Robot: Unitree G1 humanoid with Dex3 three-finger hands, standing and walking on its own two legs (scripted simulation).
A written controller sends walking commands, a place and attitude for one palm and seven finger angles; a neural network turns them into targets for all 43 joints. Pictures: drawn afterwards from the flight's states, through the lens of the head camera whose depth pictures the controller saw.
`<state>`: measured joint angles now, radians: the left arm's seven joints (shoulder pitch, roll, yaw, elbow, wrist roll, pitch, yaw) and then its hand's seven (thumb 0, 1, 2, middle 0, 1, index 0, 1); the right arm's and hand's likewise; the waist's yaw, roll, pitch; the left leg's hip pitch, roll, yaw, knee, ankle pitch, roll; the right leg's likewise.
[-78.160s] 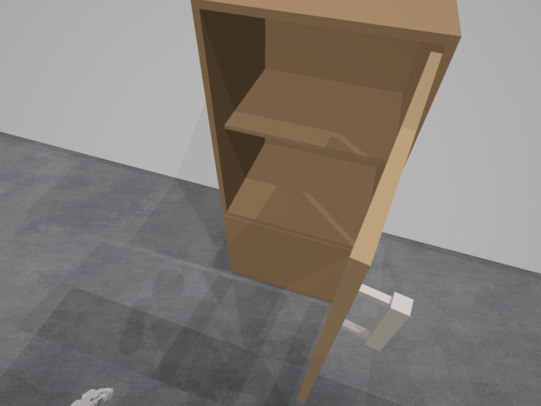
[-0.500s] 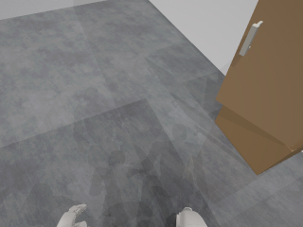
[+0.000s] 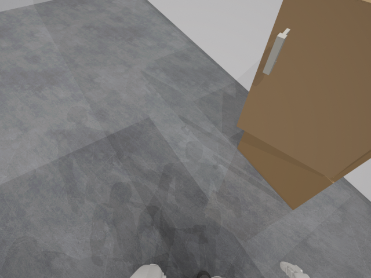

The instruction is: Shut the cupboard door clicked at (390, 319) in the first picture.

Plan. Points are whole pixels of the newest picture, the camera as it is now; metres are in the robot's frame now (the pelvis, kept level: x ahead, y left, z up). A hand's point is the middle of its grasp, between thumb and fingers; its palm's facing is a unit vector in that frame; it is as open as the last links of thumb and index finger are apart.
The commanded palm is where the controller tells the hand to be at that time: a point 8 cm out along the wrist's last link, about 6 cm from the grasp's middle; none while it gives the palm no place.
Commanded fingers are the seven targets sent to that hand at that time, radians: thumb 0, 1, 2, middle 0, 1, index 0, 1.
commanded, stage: turn to face it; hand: left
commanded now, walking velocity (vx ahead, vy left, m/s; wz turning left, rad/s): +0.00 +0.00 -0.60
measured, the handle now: (276, 51) +0.72 -0.19 +0.07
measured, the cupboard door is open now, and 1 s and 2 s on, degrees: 21 21 21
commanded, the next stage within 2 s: take the last steps up to it in 0.80 s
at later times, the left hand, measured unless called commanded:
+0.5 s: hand (128, 234) +0.21 +0.17 -0.15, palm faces -0.34 -0.89 -0.29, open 7.4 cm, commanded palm none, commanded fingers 0.00 0.90 0.90 -0.20 -0.30 -0.20 -0.30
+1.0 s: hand (119, 254) +0.17 +0.19 -0.18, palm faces -0.43 -0.89 -0.16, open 7.4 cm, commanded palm none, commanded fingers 0.00 0.90 0.90 -0.20 -0.30 -0.20 -0.30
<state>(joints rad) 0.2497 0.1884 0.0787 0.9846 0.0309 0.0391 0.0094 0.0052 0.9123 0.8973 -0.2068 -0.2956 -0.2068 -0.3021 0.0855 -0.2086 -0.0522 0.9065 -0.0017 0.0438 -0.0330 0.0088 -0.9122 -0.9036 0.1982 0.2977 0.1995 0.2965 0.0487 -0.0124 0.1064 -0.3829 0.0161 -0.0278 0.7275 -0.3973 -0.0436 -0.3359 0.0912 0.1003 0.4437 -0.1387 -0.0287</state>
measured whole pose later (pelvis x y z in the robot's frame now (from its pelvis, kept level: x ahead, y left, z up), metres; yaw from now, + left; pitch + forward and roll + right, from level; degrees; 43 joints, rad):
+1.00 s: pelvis +0.03 +0.04 +0.00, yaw -28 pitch +1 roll -2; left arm 0.21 0.22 0.07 0.97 0.03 0.08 -0.02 0.01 0.91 0.90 -0.20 -0.30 -0.20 -0.30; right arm 0.25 -0.15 -0.01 0.94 -0.04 0.01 -0.03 0.01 -0.91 -0.90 0.20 0.30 0.20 0.30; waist 0.00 -0.04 0.05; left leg -0.26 0.06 0.09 0.52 -0.27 0.02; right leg -0.41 0.02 0.02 0.97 -0.45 0.02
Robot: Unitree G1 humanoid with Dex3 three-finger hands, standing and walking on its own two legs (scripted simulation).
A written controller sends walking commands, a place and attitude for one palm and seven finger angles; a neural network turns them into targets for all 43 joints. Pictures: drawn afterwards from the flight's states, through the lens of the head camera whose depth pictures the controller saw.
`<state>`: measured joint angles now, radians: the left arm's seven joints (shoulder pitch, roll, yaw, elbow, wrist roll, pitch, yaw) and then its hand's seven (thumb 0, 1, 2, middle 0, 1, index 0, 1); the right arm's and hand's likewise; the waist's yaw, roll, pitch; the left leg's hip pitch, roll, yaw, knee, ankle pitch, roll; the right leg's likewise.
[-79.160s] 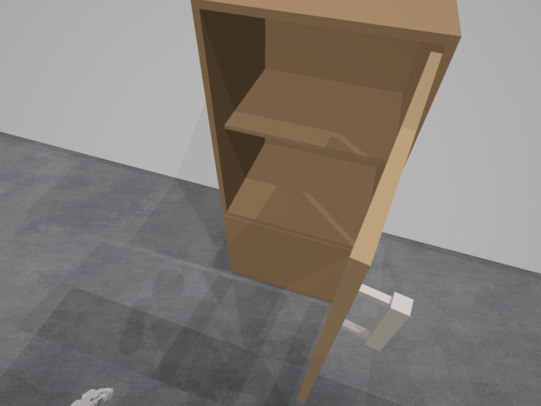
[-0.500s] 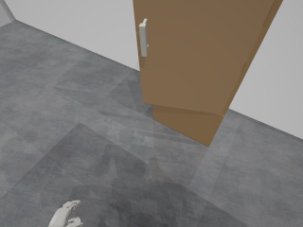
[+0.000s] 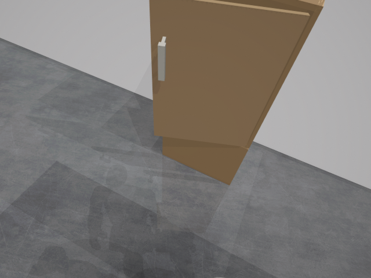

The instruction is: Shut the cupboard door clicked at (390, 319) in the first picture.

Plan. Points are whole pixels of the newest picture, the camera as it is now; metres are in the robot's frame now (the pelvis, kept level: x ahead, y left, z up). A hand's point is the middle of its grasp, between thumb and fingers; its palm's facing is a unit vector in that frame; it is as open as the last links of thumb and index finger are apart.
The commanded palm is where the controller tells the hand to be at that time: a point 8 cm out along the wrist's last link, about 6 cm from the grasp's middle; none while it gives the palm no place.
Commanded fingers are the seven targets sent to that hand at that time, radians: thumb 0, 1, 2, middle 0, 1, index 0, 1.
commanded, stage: take the last steps up to it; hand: left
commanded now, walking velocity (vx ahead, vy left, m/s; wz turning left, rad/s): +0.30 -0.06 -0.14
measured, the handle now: (162, 59) +0.71 +0.12 +0.07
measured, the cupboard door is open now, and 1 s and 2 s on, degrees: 21 21 21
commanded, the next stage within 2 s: come to a stop and stand still in 0.70 s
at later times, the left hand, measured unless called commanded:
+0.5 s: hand out of the picture +0.10 +0.12 -0.17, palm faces -0.01 -0.99 -0.15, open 7.4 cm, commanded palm none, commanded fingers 0.00 0.90 0.90 -0.20 -0.30 -0.20 -0.30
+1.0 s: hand (135, 207) +0.32 +0.15 -0.17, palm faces -0.02 -0.98 -0.21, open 7.4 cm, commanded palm none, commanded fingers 0.00 0.90 0.90 -0.20 -0.30 -0.20 -0.30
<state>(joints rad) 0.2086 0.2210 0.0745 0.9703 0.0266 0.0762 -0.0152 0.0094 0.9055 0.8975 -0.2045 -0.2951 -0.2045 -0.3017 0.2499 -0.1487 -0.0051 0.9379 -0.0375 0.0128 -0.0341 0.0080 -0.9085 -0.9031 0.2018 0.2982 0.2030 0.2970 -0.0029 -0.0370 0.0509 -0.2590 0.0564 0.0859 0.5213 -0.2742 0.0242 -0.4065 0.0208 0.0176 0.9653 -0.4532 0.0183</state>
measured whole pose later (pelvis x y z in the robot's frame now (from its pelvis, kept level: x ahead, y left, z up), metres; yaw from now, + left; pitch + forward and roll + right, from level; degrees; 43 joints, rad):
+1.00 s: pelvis +0.25 -0.03 +0.00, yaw -3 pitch +0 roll +0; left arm 0.18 0.19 0.05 1.01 0.02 0.01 0.01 0.00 0.91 0.90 -0.20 -0.29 -0.20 -0.30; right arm 0.26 -0.14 -0.02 1.05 -0.02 0.01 -0.03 0.01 -0.93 -0.90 0.20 0.30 0.20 0.30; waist -0.01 -0.02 0.06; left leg -0.23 0.02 0.14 0.49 -0.26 0.03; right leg -0.35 -0.05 -0.04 0.60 -0.21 0.02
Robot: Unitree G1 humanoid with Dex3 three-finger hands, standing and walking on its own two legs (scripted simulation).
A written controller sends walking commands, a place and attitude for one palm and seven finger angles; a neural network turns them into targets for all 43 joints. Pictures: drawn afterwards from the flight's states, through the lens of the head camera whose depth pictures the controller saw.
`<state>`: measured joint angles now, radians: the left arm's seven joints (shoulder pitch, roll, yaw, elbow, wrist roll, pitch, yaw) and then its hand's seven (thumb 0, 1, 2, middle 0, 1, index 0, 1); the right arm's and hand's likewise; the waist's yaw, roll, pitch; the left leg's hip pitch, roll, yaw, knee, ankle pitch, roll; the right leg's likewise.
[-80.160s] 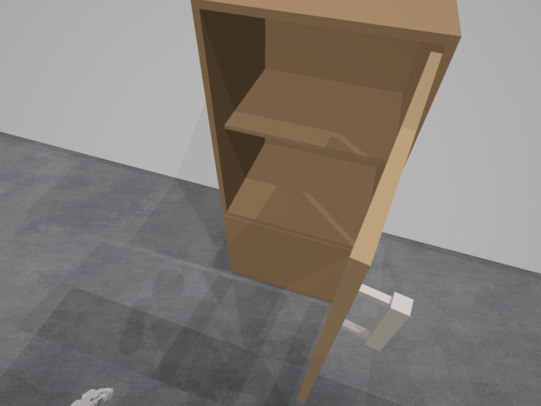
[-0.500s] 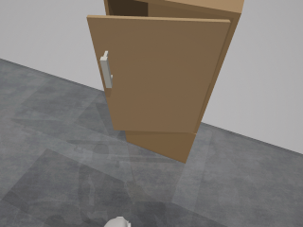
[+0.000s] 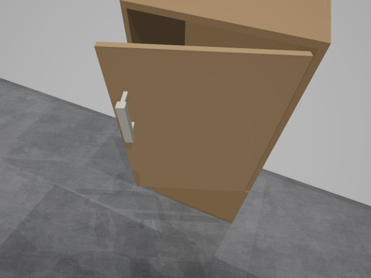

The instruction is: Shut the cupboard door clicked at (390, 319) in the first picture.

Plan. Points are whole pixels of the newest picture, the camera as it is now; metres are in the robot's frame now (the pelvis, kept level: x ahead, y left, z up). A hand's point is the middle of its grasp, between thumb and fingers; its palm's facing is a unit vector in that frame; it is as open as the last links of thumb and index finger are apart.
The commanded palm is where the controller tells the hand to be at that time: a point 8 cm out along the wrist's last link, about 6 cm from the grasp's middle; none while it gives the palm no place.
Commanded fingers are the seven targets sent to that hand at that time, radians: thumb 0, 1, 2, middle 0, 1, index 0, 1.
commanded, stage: come to a stop and stand still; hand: left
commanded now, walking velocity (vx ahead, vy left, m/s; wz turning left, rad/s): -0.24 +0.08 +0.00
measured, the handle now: (127, 117) +0.46 +0.17 +0.07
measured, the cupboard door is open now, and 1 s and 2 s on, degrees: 21 21 21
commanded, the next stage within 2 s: look again from close up in 1.28 s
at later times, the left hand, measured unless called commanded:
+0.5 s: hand out of the picture +0.04 +0.23 -0.18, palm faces +0.08 -0.98 -0.20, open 7.4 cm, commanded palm none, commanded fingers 0.00 0.90 0.90 -0.20 -0.30 -0.20 -0.30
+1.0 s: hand out of the picture -0.05 +0.18 -0.17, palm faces +0.01 -0.98 -0.18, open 7.3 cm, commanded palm none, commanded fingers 0.00 0.90 0.90 -0.20 -0.30 -0.20 -0.30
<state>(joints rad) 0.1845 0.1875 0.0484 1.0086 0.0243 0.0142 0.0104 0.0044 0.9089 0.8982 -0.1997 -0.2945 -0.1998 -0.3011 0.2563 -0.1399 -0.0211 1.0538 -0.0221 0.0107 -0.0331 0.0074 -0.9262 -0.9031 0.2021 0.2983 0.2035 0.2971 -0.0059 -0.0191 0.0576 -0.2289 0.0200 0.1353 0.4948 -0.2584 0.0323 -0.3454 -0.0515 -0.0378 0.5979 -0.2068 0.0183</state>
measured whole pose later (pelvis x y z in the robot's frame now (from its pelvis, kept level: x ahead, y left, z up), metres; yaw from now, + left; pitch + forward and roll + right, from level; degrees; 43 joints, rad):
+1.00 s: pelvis -0.06 +0.02 +0.01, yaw +0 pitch -3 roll +0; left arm 0.27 0.15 0.00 1.13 0.01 0.01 0.03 0.01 0.92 0.90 -0.20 -0.30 -0.20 -0.30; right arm 0.28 -0.15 0.00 1.14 -0.01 0.02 -0.02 0.01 -0.92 -0.90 0.20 0.30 0.20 0.30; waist -0.01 -0.02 0.03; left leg -0.16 0.00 0.07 0.37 -0.18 0.02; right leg -0.10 0.01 0.00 0.39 -0.26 -0.02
